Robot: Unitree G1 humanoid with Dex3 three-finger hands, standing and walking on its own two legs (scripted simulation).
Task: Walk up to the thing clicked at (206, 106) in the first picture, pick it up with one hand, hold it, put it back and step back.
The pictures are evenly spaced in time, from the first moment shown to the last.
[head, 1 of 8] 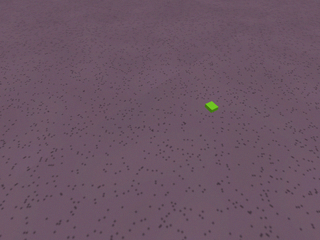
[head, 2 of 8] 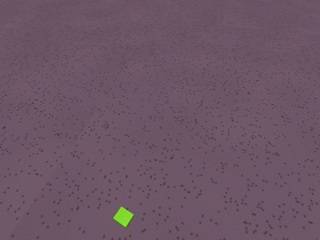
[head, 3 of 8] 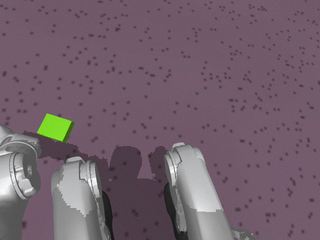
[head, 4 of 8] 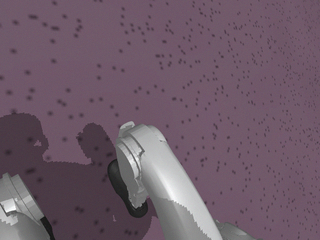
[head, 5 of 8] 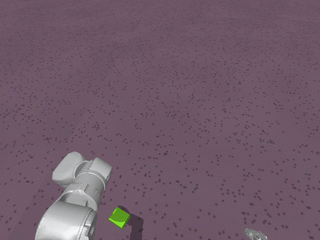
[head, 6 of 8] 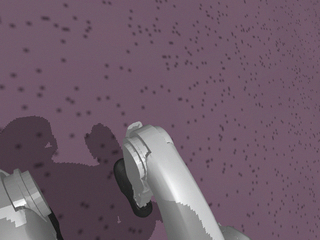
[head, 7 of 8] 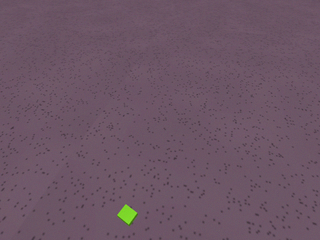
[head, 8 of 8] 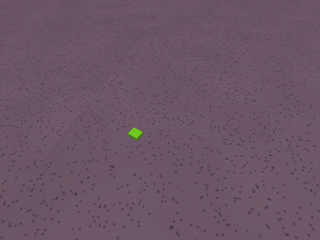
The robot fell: no
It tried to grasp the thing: yes
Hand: left
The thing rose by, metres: 0.00
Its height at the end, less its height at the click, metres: +0.00
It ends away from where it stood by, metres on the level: 0.00
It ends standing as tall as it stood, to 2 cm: yes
